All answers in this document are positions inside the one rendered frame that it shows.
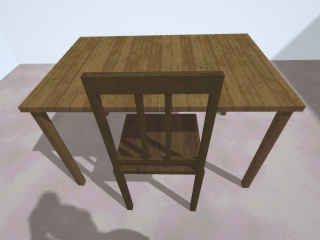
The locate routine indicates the table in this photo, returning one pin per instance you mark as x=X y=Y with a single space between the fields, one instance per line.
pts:
x=251 y=83

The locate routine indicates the chair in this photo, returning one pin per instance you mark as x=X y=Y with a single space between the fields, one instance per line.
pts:
x=158 y=144

